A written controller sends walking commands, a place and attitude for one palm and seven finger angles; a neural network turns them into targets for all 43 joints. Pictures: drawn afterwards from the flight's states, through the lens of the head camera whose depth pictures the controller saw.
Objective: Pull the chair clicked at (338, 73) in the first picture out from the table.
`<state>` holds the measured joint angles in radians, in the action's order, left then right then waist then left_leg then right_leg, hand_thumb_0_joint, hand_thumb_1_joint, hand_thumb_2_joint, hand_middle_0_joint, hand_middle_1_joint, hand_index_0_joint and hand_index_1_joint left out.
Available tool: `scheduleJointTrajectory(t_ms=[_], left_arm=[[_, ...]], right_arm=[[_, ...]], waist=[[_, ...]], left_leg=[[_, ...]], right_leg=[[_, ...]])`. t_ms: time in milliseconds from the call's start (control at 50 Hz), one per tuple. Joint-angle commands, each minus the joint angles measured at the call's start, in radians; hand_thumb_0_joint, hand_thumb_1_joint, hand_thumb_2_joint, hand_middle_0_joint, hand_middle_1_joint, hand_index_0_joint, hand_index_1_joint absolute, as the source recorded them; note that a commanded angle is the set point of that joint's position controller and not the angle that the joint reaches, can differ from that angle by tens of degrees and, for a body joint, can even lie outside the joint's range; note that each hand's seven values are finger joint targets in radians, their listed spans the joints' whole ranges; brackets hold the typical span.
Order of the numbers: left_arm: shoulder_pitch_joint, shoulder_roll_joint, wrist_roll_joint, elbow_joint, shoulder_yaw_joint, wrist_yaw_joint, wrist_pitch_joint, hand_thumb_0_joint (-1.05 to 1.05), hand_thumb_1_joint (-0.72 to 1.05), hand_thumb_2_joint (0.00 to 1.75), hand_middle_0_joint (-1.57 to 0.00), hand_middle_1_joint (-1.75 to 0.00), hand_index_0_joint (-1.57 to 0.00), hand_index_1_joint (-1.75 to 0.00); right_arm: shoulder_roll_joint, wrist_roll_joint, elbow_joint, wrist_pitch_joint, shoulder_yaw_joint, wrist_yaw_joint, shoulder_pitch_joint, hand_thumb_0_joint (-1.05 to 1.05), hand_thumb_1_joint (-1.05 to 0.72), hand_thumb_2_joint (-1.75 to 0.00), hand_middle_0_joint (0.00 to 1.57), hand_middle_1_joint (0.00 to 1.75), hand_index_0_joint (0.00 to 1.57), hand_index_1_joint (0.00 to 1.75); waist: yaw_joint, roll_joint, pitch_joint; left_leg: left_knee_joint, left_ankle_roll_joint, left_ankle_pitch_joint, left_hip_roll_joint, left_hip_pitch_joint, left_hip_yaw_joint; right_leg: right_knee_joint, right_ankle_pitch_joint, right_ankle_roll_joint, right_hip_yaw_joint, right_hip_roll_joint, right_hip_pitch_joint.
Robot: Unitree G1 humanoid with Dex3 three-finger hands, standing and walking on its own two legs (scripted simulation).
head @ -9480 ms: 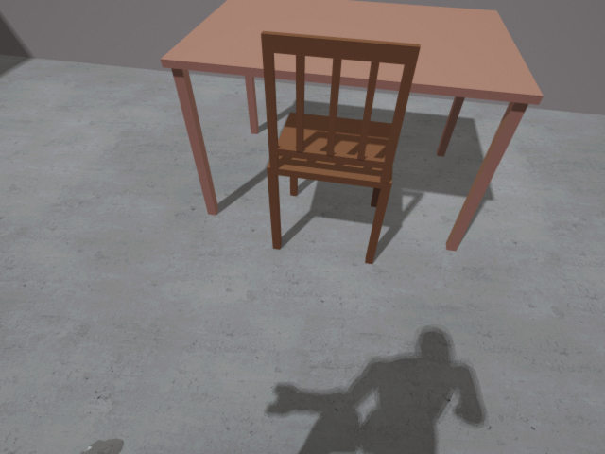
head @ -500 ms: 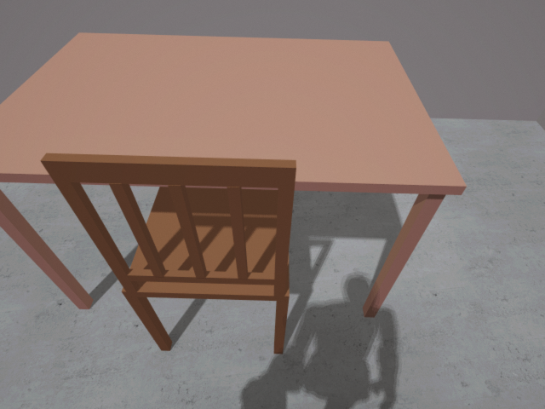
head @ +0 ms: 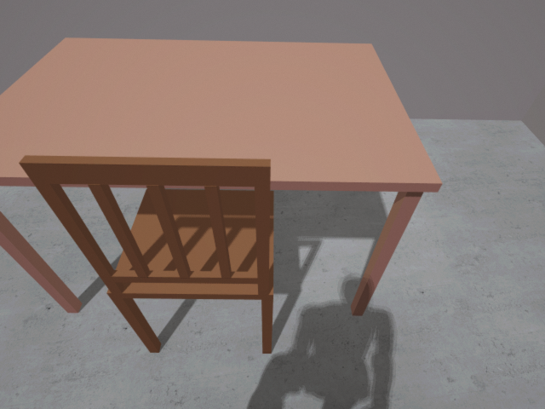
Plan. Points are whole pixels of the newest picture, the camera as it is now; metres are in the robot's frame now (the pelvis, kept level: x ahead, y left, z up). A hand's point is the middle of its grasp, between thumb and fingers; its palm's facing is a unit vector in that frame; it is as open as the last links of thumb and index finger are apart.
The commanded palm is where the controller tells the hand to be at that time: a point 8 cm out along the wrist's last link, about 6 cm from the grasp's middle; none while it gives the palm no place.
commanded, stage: come to a stop and stand still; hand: left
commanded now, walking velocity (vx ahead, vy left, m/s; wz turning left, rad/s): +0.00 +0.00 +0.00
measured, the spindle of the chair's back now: (172, 235) +0.47 +0.23 -0.08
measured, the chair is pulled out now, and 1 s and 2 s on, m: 0.00 0.00 0.00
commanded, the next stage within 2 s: look again from close up in 0.38 s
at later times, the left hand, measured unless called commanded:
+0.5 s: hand out of the picture -0.01 +0.15 -0.18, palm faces +0.03 -0.99 -0.16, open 7.4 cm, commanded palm none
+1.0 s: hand out of the picture +0.02 +0.25 -0.18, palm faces -0.03 -0.98 -0.20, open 7.4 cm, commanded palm none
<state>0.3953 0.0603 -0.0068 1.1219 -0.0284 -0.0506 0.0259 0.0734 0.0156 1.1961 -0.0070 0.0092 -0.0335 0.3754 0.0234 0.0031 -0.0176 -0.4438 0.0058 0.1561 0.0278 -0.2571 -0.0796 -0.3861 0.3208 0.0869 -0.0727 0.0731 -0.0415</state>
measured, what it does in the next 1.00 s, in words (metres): shifts its weight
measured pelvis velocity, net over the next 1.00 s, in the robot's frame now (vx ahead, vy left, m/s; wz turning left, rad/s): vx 0.00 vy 0.07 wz -0.03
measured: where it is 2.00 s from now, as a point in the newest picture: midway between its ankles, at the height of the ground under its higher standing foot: outside the picture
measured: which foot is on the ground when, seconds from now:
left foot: down 0.00-1.00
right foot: down 0.00-1.00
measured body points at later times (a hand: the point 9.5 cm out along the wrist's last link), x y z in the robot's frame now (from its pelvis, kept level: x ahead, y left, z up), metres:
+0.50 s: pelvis +0.02 +0.00 +0.00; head +0.02 +0.00 +0.45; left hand -0.01 +0.20 -0.16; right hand +0.00 -0.21 -0.16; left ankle +0.05 +0.12 -0.74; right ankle -0.07 -0.06 -0.74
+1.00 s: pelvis +0.00 +0.07 -0.01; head +0.00 +0.09 +0.44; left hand +0.02 +0.30 -0.17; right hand +0.02 -0.16 -0.15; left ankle +0.03 +0.12 -0.74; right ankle -0.07 -0.05 -0.74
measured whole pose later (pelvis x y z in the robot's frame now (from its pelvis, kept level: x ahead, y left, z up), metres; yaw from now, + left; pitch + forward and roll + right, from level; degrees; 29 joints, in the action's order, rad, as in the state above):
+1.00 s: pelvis +0.00 +0.07 -0.01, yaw -2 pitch +0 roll -1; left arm 0.30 0.19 -0.02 1.01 -0.01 -0.05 0.00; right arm 0.16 0.02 1.04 0.01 0.02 -0.02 0.27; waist 0.00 0.03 -0.01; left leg -0.51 0.10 0.23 -0.06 -0.28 -0.08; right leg -0.50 0.36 -0.01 -0.02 -0.01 -0.13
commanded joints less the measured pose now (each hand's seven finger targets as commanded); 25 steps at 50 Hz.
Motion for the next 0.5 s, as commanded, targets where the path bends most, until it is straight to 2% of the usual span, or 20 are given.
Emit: scheduleJointTrajectory(t_ms=[0, 80, 120, 180, 220, 280, 300, 380, 440, 460, 480], left_arm=[[0.107, 0.093, 0.003, -0.014, 0.025, -0.01, 0.007, 0.0, 0.9, 0.9, -0.2, -0.3, -0.2, -0.3], [0.108, 0.096, 0.003, -0.019, 0.029, -0.013, 0.01, 0.0, 0.9, 0.9, -0.2, -0.3, -0.2, -0.3], [0.107, 0.098, 0.004, -0.022, 0.03, -0.014, 0.008, 0.0, 0.9, 0.9, -0.2, -0.3, -0.2, -0.3], [0.1, 0.105, 0.003, -0.028, 0.032, -0.015, 0.009, 0.0, 0.9, 0.9, -0.2, -0.3, -0.2, -0.3], [0.097, 0.103, 0.003, -0.03, 0.032, -0.015, 0.007, 0.0, 0.9, 0.9, -0.2, -0.3, -0.2, -0.3], [0.09, 0.107, 0.002, -0.033, 0.031, -0.015, 0.007, 0.0, 0.9, 0.9, -0.2, -0.3, -0.2, -0.3], [0.091, 0.11, 0.001, -0.031, 0.032, -0.014, 0.006, 0.0, 0.9, 0.9, -0.2, -0.3, -0.2, -0.3], [0.088, 0.114, 0.001, -0.032, 0.03, -0.013, 0.007, 0.0, 0.9, 0.9, -0.2, -0.3, -0.2, -0.3], [0.082, 0.119, 0.001, -0.035, 0.03, -0.013, 0.006, 0.0, 0.9, 0.9, -0.2, -0.3, -0.2, -0.3], [0.112, 0.157, -0.024, -0.02, 0.03, -0.043, 0.039, 0.0, 0.9, 0.9, -0.2, -0.3, -0.2, -0.3], [0.083, 0.194, -0.02, -0.065, 0.04, -0.032, 0.044, 0.0, 0.9, 0.9, -0.2, -0.3, -0.2, -0.3]], right_arm=[[0.068, -0.006, -0.015, 0.011, -0.011, -0.008, 0.067, 0.0, -0.9, -0.9, 0.2, 0.3, 0.2, 0.3], [0.07, -0.006, -0.018, 0.017, -0.008, -0.014, 0.063, 0.0, -0.9, -0.9, 0.2, 0.3, 0.2, 0.3], [0.073, -0.008, -0.021, 0.017, -0.008, -0.015, 0.054, 0.0, -0.9, -0.9, 0.2, 0.3, 0.2, 0.3], [0.08, -0.009, -0.024, 0.018, -0.007, -0.017, 0.053, 0.0, -0.9, -0.9, 0.2, 0.3, 0.2, 0.3], [0.083, -0.009, -0.027, 0.017, -0.007, -0.018, 0.039, 0.0, -0.9, -0.9, 0.2, 0.3, 0.2, 0.3], [0.091, -0.009, -0.03, 0.018, -0.007, -0.018, 0.039, 0.0, -0.9, -0.9, 0.2, 0.3, 0.2, 0.3], [0.092, -0.011, -0.031, 0.017, -0.006, -0.017, 0.026, 0.0, -0.9, -0.9, 0.2, 0.3, 0.2, 0.3], [0.104, -0.01, -0.034, 0.016, -0.005, -0.016, 0.019, 0.0, -0.9, -0.9, 0.2, 0.3, 0.2, 0.3], [0.11, -0.01, -0.037, 0.015, -0.005, -0.014, 0.012, 0.0, -0.9, -0.9, 0.2, 0.3, 0.2, 0.3], [0.143, -0.01, -0.138, 0.042, -0.006, -0.002, -0.113, 0.0, -0.9, -0.9, 0.2, 0.3, 0.2, 0.3], [0.112, -0.006, -0.17, 0.022, -0.011, 0.008, -0.06, 0.0, -0.9, -0.9, 0.2, 0.3, 0.2, 0.3]], waist=[[-0.017, 0.001, -0.135], [-0.019, 0.011, -0.081], [-0.021, 0.023, -0.086], [-0.018, 0.022, -0.056], [-0.018, 0.026, -0.079], [-0.014, 0.012, -0.063], [-0.02, 0.009, -0.084], [-0.015, 0.033, -0.078], [-0.015, 0.017, -0.081], [-0.04, 0.058, -0.14], [0.007, 0.069, -0.092]], left_leg=[[0.039, 0.018, -0.024, 0.071, 0.053, 0.109], [0.025, 0.022, -0.105, 0.077, 0.066, 0.103], [0.02, 0.023, -0.105, 0.076, 0.062, 0.1], [0.013, 0.026, -0.144, 0.08, 0.082, 0.098], [0.017, 0.026, -0.147, 0.08, 0.082, 0.099], [0.023, 0.031, -0.173, 0.086, 0.106, 0.105], [0.023, 0.033, -0.16, 0.085, 0.1, 0.101], [0.031, 0.031, -0.157, 0.087, 0.114, 0.109], [0.044, 0.031, -0.145, 0.086, 0.118, 0.114], [-0.229, 0.002, -0.076, 0.046, -0.011, 0.019], [-0.274, 0.024, 0.156, 0.017, -0.081, 0.084]], right_leg=[[0.134, -0.181, -0.05, 0.178, -0.178, -0.198], [0.094, -0.387, -0.068, 0.171, -0.188, -0.135], [0.092, -0.426, -0.08, 0.17, -0.189, -0.13], [0.081, -0.499, -0.087, 0.169, -0.191, -0.107], [0.081, -0.502, -0.089, 0.168, -0.189, -0.121], [0.082, -0.482, -0.085, 0.169, -0.186, -0.12], [0.093, -0.47, -0.09, 0.165, -0.186, -0.129], [0.098, -0.455, -0.089, 0.169, -0.187, -0.132], [0.106, -0.404, -0.086, 0.171, -0.186, -0.137], [0.1, -0.971, -0.168, 0.239, -0.247, -0.197], [0.045, -0.882, -0.14, 0.208, -0.279, -0.13]])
